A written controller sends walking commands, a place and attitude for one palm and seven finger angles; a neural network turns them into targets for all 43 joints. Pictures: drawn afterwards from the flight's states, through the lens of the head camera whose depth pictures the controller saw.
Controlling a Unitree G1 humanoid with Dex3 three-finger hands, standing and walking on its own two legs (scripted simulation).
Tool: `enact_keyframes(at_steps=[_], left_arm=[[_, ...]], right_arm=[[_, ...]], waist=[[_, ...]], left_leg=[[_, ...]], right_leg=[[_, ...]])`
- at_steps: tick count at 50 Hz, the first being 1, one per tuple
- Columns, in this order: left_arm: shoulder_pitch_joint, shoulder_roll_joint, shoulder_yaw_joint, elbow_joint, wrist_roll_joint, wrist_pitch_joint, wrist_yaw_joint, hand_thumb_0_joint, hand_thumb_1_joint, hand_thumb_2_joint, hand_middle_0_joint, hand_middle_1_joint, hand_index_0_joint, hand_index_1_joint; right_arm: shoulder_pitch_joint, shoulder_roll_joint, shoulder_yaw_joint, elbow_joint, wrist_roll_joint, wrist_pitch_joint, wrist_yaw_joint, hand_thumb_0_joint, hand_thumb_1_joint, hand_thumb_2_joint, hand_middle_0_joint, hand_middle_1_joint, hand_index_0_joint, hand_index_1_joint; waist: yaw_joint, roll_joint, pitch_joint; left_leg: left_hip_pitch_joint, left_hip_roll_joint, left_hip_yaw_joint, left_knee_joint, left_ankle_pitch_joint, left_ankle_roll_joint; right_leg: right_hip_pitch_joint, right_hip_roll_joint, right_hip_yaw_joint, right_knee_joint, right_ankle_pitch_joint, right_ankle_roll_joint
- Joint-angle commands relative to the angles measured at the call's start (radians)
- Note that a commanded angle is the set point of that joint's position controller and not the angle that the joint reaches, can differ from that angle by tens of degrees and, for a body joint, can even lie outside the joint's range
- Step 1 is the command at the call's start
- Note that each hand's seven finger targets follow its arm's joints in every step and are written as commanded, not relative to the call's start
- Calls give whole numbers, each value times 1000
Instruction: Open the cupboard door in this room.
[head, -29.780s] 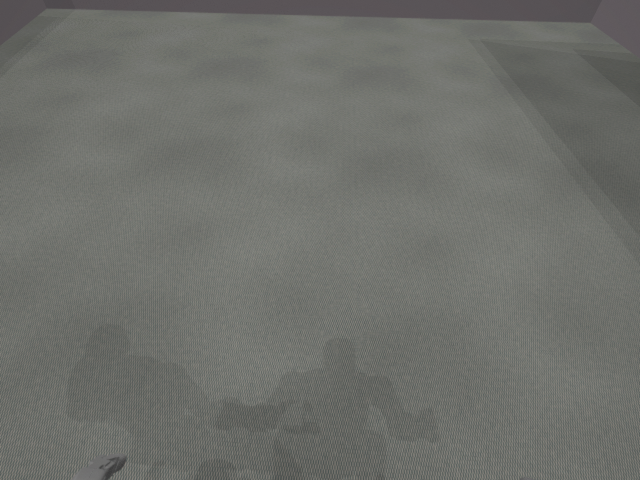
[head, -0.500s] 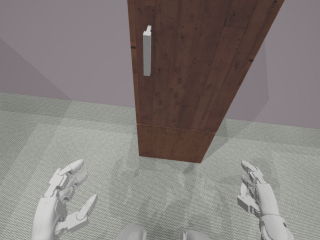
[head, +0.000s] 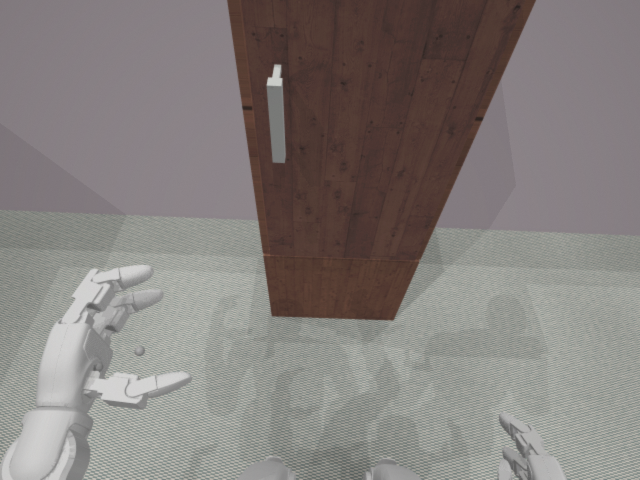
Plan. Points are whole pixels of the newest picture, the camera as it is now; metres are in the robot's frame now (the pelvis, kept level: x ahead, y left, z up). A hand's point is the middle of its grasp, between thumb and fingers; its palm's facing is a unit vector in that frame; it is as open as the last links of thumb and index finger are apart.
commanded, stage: raise the hand with hooked fingers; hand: left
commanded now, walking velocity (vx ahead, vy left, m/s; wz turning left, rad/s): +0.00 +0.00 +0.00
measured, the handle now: (278, 115) +0.61 +0.11 +0.10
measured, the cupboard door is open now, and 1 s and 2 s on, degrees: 0 0 0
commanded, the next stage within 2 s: move the hooked fingers beside the handle in 1.06 s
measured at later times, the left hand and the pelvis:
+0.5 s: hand (93, 281) +0.30 +0.27 +0.11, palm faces +0.08 -1.00 -0.04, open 13.9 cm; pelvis +0.02 +0.00 +0.03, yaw +0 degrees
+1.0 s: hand (94, 270) +0.30 +0.26 +0.12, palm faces +0.06 -1.00 -0.03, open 14.0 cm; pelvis +0.01 -0.01 +0.03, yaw -1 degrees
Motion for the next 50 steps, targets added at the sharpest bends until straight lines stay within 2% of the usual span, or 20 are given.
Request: enact_keyframes(at_steps=[1,3,6,9,11,15,18,20,21,22,24,25,27,31,35,37,40,41,44,50], left_arm=[[-148,223,121,-140,-42,2,-95,0,-337,370,-288,-1095,-288,-1095],[-172,250,177,-173,-67,20,-92,0,-383,350,-292,-1125,-292,-1125],[-211,263,220,-160,-91,24,-68,0,-453,320,-297,-1170,-297,-1170],[-259,220,185,-68,-82,30,-71,0,-500,300,-300,-1200,-300,-1200],[-307,219,160,-14,-72,49,-101,0,-500,300,-300,-1200,-300,-1200],[-375,263,171,49,-71,100,-176,0,-500,300,-300,-1200,-300,-1200],[-466,332,230,34,-87,109,-206,0,-500,300,-300,-1200,-300,-1200],[-491,359,270,49,-99,98,-205,0,-500,300,-300,-1200,-300,-1200],[-518,391,298,47,-107,88,-207,0,-500,300,-300,-1200,-300,-1200],[-548,398,307,50,-108,79,-206,0,-500,300,-300,-1200,-300,-1200],[-561,377,295,107,-106,72,-208,0,-500,300,-300,-1200,-300,-1200],[-572,371,287,139,-102,76,-214,0,-500,300,-300,-1200,-300,-1200],[-604,385,280,187,-96,96,-238,0,-500,300,-300,-1200,-300,-1200],[-546,333,232,254,-105,143,-294,0,-500,300,-300,-1200,-300,-1200],[-536,387,294,213,-114,127,-282,0,-500,300,-300,-1200,-300,-1200],[-584,425,326,166,-113,97,-262,0,-500,300,-300,-1200,-300,-1200],[-588,409,327,158,-104,62,-229,0,-500,300,-300,-1200,-300,-1200],[-598,425,336,161,-100,59,-225,0,-500,300,-300,-1200,-300,-1200],[-595,375,280,173,-86,54,-231,0,-500,300,-300,-1200,-300,-1200],[-577,382,289,210,-106,82,-265,0,-500,300,-300,-1200,-300,-1200]], right_arm=[[-74,-126,-44,-167,16,-77,-35,0,-900,-900,200,300,200,300],[-82,-111,-40,-165,16,-78,-39,0,-900,-900,200,300,200,300],[-81,-102,-30,-157,9,-75,-37,0,-900,-900,200,300,200,300],[-81,-102,-25,-140,10,-72,-28,0,-900,-900,200,300,200,300],[-76,-114,-23,-138,12,-70,-28,0,-900,-900,200,300,200,300],[-69,-126,-25,-138,19,-68,-36,0,-900,-900,200,300,200,300],[-75,-124,-20,-138,16,-64,-44,0,-900,-900,200,300,200,300],[-77,-121,-17,-132,15,-64,-47,0,-900,-900,200,300,200,300],[-80,-121,-14,-130,10,-63,-48,0,-900,-900,200,300,200,300],[-82,-116,-11,-125,8,-63,-47,0,-900,-900,200,300,200,300],[-78,-115,-11,-111,12,-62,-47,0,-900,-900,200,300,200,300],[-76,-117,-11,-105,13,-62,-47,0,-900,-900,200,300,200,300],[-73,-125,-12,-106,15,-57,-48,0,-900,-900,200,300,200,300],[-65,-135,-17,-126,20,-56,-45,0,-900,-900,200,300,200,300],[-65,-135,-23,-134,15,-52,-35,0,-900,-900,200,300,200,300],[-66,-133,-22,-138,9,-50,-31,0,-900,-900,200,300,200,300],[-59,-124,-22,-128,6,-50,-28,0,-900,-900,200,300,200,300],[-54,-130,-23,-127,1,-46,-27,0,-900,-900,200,300,200,300],[-58,-123,-23,-119,9,-47,-29,0,-900,-900,200,300,200,300],[-67,-130,-21,-121,14,-46,-39,0,-900,-900,200,300,200,300]], waist=[[4,41,-216],[27,84,-247],[33,82,-211],[6,87,-126],[-4,94,-112],[-4,45,-172],[7,64,-219],[12,31,-220],[24,67,-223],[20,73,-222],[11,68,-188],[11,94,-173],[7,87,-166],[19,54,-182],[31,17,-199],[32,35,-206],[29,84,-201],[29,71,-199],[14,125,-185],[13,42,-183]], left_leg=[[119,20,-71,-245,197,-45],[160,21,-67,-264,282,-52],[186,23,-68,-269,362,-59],[183,25,-60,-280,340,-61],[192,23,-61,-282,336,-56],[220,23,-60,-296,356,-50],[263,21,-62,-306,403,-51],[265,22,-62,-313,417,-51],[274,18,-62,-310,436,-55],[283,19,-61,-317,440,-56],[283,21,-59,-325,433,-56],[283,20,-56,-331,417,-57],[287,19,-58,-339,405,-53],[288,15,-55,-344,421,-47],[276,14,-50,-351,409,-44],[284,15,-53,-353,421,-48],[298,16,-48,-355,429,-52],[294,15,-48,-349,424,-50],[306,17,-42,-355,396,-48],[271,15,-41,-358,349,-38]], right_leg=[[201,22,38,-161,58,-18],[256,18,32,-164,134,-20],[273,27,24,-168,205,-24],[232,30,21,-188,200,-20],[229,33,25,-197,205,-23],[279,27,31,-222,241,-17],[322,28,36,-229,283,-20],[340,29,35,-236,295,-18],[351,33,40,-234,311,-25],[354,31,41,-239,315,-24],[333,31,39,-248,305,-22],[322,29,39,-252,288,-23],[324,29,42,-262,281,-26],[348,28,42,-272,301,-27],[364,26,46,-278,298,-22],[367,31,47,-270,302,-26],[354,30,47,-266,300,-25],[357,34,50,-265,298,-28],[333,29,53,-276,275,-25],[361,24,60,-292,261,-19]])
